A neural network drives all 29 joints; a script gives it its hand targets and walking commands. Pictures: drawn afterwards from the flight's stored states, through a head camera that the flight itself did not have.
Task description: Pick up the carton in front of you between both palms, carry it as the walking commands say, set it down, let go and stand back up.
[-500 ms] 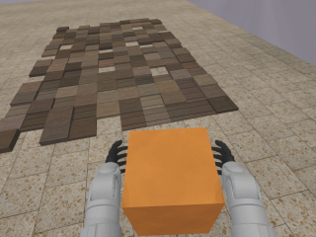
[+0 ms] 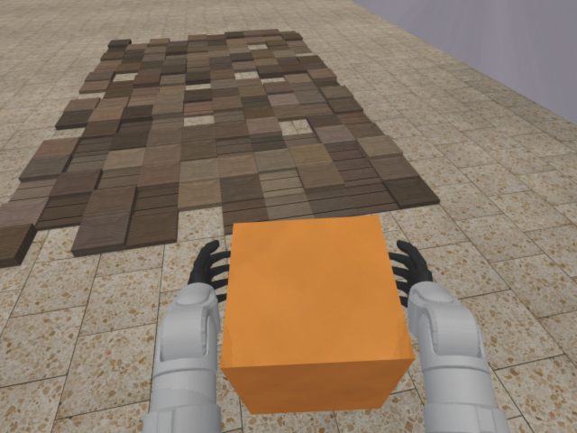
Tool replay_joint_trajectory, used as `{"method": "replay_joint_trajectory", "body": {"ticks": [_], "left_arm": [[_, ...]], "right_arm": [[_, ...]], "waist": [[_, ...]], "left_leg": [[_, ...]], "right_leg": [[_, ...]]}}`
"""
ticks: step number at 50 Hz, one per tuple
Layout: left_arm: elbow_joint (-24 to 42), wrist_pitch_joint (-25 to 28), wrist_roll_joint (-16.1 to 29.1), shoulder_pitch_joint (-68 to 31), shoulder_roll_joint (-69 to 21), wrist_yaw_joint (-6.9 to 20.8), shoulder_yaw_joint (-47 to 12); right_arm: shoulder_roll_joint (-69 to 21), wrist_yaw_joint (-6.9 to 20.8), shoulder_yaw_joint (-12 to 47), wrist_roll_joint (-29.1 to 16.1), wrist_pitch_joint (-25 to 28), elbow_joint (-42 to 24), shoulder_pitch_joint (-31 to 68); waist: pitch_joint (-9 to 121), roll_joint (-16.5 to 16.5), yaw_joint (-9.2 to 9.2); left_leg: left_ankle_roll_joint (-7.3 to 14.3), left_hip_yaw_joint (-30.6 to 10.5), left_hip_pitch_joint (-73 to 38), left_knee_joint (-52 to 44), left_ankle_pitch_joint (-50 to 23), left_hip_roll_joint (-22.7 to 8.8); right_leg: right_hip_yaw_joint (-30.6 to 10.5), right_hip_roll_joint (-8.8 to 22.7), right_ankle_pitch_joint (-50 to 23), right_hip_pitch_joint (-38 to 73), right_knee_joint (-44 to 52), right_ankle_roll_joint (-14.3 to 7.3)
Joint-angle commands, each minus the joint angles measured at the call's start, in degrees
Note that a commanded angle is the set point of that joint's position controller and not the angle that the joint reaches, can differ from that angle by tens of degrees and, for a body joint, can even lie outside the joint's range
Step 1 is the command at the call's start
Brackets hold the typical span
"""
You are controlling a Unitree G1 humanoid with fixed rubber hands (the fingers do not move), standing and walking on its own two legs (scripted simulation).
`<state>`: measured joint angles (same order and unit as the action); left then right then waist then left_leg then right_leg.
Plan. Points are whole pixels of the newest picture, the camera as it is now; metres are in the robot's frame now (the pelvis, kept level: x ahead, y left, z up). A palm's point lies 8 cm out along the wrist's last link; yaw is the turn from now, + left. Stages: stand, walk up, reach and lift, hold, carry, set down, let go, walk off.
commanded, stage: carry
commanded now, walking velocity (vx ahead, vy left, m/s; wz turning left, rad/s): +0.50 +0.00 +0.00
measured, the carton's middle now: (310, 321) +0.30 -0.01 +0.00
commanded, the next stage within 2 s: none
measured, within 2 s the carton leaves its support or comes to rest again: neither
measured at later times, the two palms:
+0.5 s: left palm (206, 204) +0.46 +0.16 +0.11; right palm (382, 196) +0.47 -0.14 +0.11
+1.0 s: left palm (221, 117) +0.78 +0.18 +0.11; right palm (347, 115) +0.77 -0.12 +0.11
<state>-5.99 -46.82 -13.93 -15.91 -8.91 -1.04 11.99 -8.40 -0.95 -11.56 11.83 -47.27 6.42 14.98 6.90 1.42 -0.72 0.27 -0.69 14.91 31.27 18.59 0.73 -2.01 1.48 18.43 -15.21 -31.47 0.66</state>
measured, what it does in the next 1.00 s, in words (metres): walks ahead: right foot, then left foot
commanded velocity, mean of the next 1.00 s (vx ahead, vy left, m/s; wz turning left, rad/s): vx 0.50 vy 0.00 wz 0.00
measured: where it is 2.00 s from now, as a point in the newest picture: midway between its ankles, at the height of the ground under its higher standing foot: (288, 243)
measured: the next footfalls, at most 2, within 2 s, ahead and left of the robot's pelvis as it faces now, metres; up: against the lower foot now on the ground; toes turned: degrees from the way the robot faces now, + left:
right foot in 0.24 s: +0.15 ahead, -0.11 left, +0.00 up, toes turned -10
left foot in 0.58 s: +0.44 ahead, +0.12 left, +0.00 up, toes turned +12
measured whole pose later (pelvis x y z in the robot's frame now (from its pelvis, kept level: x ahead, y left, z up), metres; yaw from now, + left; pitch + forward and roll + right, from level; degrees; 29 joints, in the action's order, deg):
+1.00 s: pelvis +0.53 +0.03 +0.01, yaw -1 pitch +5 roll -1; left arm 29.5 -68.8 -4.6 -2.5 -7.3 -6.6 3.6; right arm -7.3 -7.2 -3.0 2.8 -69.4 -28.2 2.7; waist 7.5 0.1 -1.1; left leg 1.2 11.9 -1.1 13.2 18.9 -1.5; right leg 10.0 5.1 4.2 -34.7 -34.5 -0.5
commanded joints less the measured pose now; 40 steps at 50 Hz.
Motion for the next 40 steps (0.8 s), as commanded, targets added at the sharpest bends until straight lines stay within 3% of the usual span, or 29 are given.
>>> {"method": "replay_joint_trajectory", "body": {"ticks": [1, 2, 3, 5, 7, 9, 10, 11, 12, 13, 14, 15, 16, 17, 19, 21, 24, 26, 27, 29, 30, 31, 32, 33, 35, 36, 37, 40], "left_arm": [[7.0, -4.1, 18.3, -29.4, -51.7, 10.2, -38.8], [8.3, -5.7, 19.5, -30.5, -51.0, 9.6, -40.1], [9.9, -7.3, 21.2, -30.7, -50.8, 9.0, -42.0], [13.5, -10.0, 24.4, -28.4, -50.2, 7.7, -44.5], [16.7, -12.3, 25.7, -24.5, -49.5, 6.3, -45.6], [19.8, -14.5, 25.7, -18.6, -48.4, 5.1, -45.6], [21.3, -15.6, 25.5, -15.6, -47.8, 4.5, -45.2], [23.1, -16.6, 25.3, -13.5, -47.2, 4.1, -44.9], [24.0, -17.8, 25.1, -10.9, -47.3, 3.8, -44.6], [24.9, -18.7, 24.6, -8.8, -46.5, 3.4, -43.8], [25.5, -19.3, 24.4, -8.6, -46.9, 3.1, -43.3], [28.2, -19.9, 24.7, -8.7, -48.3, 3.0, -43.2], [30.9, -20.4, 25.5, -8.9, -49.7, 3.0, -43.9], [33.3, -20.8, 26.4, -9.8, -50.4, 3.0, -44.6], [35.9, -21.5, 27.9, -11.9, -49.5, 2.9, -45.9], [36.6, -22.2, 29.1, -10.5, -47.4, 2.9, -46.6], [36.6, -23.3, 30.1, -8.9, -44.1, 2.8, -46.8], [36.8, -23.9, 30.5, -9.1, -42.6, 2.8, -46.7], [37.0, -24.2, 30.7, -9.6, -42.1, 2.8, -46.6], [37.3, -24.9, 30.8, -9.9, -41.2, 2.7, -46.4], [37.4, -25.2, 30.6, -10.3, -40.1, 2.7, -46.0], [38.6, -25.8, 30.8, -11.5, -39.7, 2.7, -46.4], [38.4, -25.9, 31.2, -12.2, -40.5, 3.0, -47.0], [37.7, -25.7, 31.0, -12.0, -42.8, 3.4, -47.3], [36.6, -24.5, 30.3, -11.5, -47.9, 4.2, -47.1], [35.7, -23.8, 29.6, -10.4, -49.8, 4.4, -47.1], [35.2, -23.2, 28.8, -9.7, -50.5, 4.4, -47.0], [33.5, -21.7, 26.3, -6.8, -50.2, 3.8, -46.5]], "right_arm": [[-50.2, 11.1, 38.6, -18.5, -2.4, -8.2, 32.6], [-49.5, 10.2, 38.7, -18.3, -4.1, -8.8, 31.0], [-48.6, 9.1, 38.8, -18.6, -5.6, -10.7, 30.2], [-46.9, 7.0, 40.1, -20.0, -8.6, -16.5, 28.2], [-46.5, 5.6, 41.7, -21.3, -11.1, -20.8, 24.9], [-46.0, 4.8, 43.3, -22.7, -13.6, -24.4, 20.4], [-45.8, 4.5, 43.9, -23.2, -14.8, -25.9, 18.4], [-45.8, 4.4, 44.5, -23.7, -15.8, -27.1, 15.8], [-45.3, 4.2, 44.8, -24.1, -16.9, -28.6, 15.2], [-45.1, 4.2, 45.3, -25.2, -18.3, -31.1, 15.3], [-44.8, 4.3, 46.5, -26.7, -19.5, -34.6, 18.7], [-46.0, 4.6, 47.7, -28.3, -20.3, -36.3, 19.8], [-47.4, 4.9, 48.0, -29.3, -20.7, -37.3, 18.7], [-48.3, 5.0, 47.9, -29.8, -20.9, -37.9, 17.5], [-48.3, 4.5, 47.5, -29.6, -21.2, -38.5, 16.9], [-46.6, 3.5, 46.3, -28.0, -21.7, -37.9, 13.1], [-43.7, 2.1, 44.2, -25.5, -22.5, -37.1, 9.4], [-42.4, 1.5, 43.4, -24.9, -23.0, -37.6, 9.3], [-42.0, 1.4, 43.0, -24.8, -23.3, -37.7, 9.3], [-41.1, 1.2, 42.2, -24.6, -23.7, -37.1, 8.6], [-40.6, 1.2, 41.8, -24.3, -24.0, -36.9, 8.1], [-39.7, 1.2, 41.2, -24.0, -23.9, -36.0, 8.3], [-41.2, 1.5, 41.8, -24.8, -24.0, -36.4, 8.9], [-43.5, 1.9, 43.0, -25.7, -23.7, -37.7, 10.2], [-48.5, 3.1, 45.7, -27.5, -22.7, -39.3, 13.4], [-50.1, 3.7, 46.9, -28.2, -22.2, -39.9, 14.3], [-50.6, 4.1, 47.9, -28.8, -21.8, -40.1, 15.2], [-48.9, 5.2, 49.0, -29.8, -21.1, -39.7, 14.4]], "waist": [[5.1, -16.6, -0.58], [1.2, -16.8, -0.64], [1.4, -13.2, -0.71], [6.1, -9.4, -0.74], [9.3, -11.3, -0.82], [10.6, -11.2, -0.43], [11.5, -9.5, 0.02], [13.0, -6.9, -0.1], [15.5, -2.2, 0.72], [16.2, 11.3, 1.78], [12.2, 14.2, 2.38], [8.8, 8.6, 2.43], [7.8, 4.5, 2.05], [7.9, 2.2, 1.97], [7.0, 3.6, 1.76], [6.4, 4.9, 1.64], [4.1, 6.7, 1.93], [3.1, 7.8, 1.82], [3.4, 7.5, 1.42], [7.6, 4.3, 0.16], [10.5, -0.8, -1.18], [13.8, -16.0, -1.41], [12.0, -17.0, -1.16], [12.3, -12.4, -0.71], [12.0, -4.2, -0.4], [11.8, -3.3, 0.04], [12.0, -5.0, 0.11], [10.4, -6.6, -0.14]], "left_leg": [[6.1, -23.5, -9.2, -21.9, 25.9, -15.0], [9.5, -30.8, -10.8, -24.9, 24.3, -20.0], [11.0, -30.0, -10.7, -24.5, 19.4, -20.3], [9.8, -20.0, -14.1, -21.2, 6.5, -17.5], [8.0, -12.3, -15.0, -18.9, -2.5, -13.9], [7.0, -6.7, -13.2, -15.0, -7.7, -11.6], [6.3, -3.5, -9.2, -11.2, -7.7, -10.4], [5.2, -1.1, -1.6, -6.3, -6.4, -9.4], [3.2, 1.4, 9.0, 1.8, -2.8, -8.2], [0.3, 7.3, 25.3, 15.7, 6.4, -3.8], [0.7, 6.5, 33.6, 22.5, 12.4, -2.9], [1.3, 3.4, 35.3, 27.2, 13.5, -5.7], [1.1, 3.0, 34.9, 29.2, 11.7, -7.0], [0.7, 3.0, 33.9, 27.0, 8.4, -8.2], [-0.5, 5.6, 29.3, 19.5, 1.1, -7.3], [-1.2, 8.1, 24.4, 12.8, -3.3, -5.7], [-0.7, 11.7, 17.9, 4.0, -7.8, -3.8], [0.2, 13.4, 12.0, 0.8, -12.0, -3.1], [0.7, 14.7, 7.3, -0.7, -13.1, -2.4], [1.5, 18.1, -8.8, -1.9, -8.4, 0.4], [2.2, 8.9, -19.6, -4.3, -4.0, -6.0], [9.2, -21.5, -25.2, -15.9, 9.8, -22.2], [13.0, -31.9, -26.1, -21.3, 5.9, -26.4], [12.6, -27.3, -24.1, -20.0, 0.5, -25.8], [10.2, -17.6, -17.7, -19.2, -4.8, -22.8], [8.1, -12.4, -14.5, -20.2, -5.2, -20.9], [7.1, -8.9, -13.1, -20.7, -6.3, -19.7], [6.7, -2.8, -13.8, -22.7, -7.7, -17.6]], "right_leg": [[7.8, -1.7, 13.4, -18.3, -12.6, 0.5], [6.8, -0.1, 10.4, -25.2, -15.8, 0.5], [5.4, 1.6, 10.1, -25.7, -15.4, 0.1], [6.7, 1.1, 7.9, -21.7, -9.6, -0.1], [10.1, -1.6, 3.7, -15.9, -3.4, 0.3], [13.1, -3.3, -0.9, -8.3, 5.7, 0.2], [14.7, -3.7, -5.4, 0.1, 11.3, 0.3], [13.0, -1.8, -7.3, 11.5, 13.5, -0.2], [5.4, 5.0, -4.0, 24.5, 14.1, -1.4], [-14.7, 18.8, 5.6, 34.2, 16.6, -7.3], [-25.7, 25.8, 3.7, 32.6, 18.4, -14.0], [-25.1, 25.7, -0.1, 28.1, 18.7, -15.4], [-21.0, 23.8, -2.6, 25.2, 19.1, -14.2], [-16.6, 22.2, -0.6, 23.3, 21.0, -12.3], [-7.0, 17.6, -3.3, 19.4, 23.1, -9.3], [-0.5, 14.6, -8.7, 17.1, 22.2, -8.0], [5.0, 13.1, -15.4, 13.5, 20.4, -7.0], [6.7, 13.1, -16.1, 10.7, 18.9, -6.0], [8.3, 12.8, -17.9, 8.9, 16.0, -5.2], [14.3, 9.1, -24.2, 3.0, 1.4, -2.8], [15.0, 7.1, -18.0, -4.9, -11.2, -0.8], [14.8, 0.4, -3.0, -16.3, -29.1, 2.1], [7.6, -0.6, 9.7, -25.1, -38.4, 0.8], [3.8, 3.4, 8.8, -26.5, -42.6, -0.8], [2.4, 6.8, 2.0, -25.7, -40.7, -2.4], [2.2, 7.7, -1.3, -23.4, -36.5, -2.4], [3.5, 7.0, -3.1, -21.6, -33.3, -2.3], [6.7, 5.7, -6.9, -22.1, -24.3, -1.2]]}}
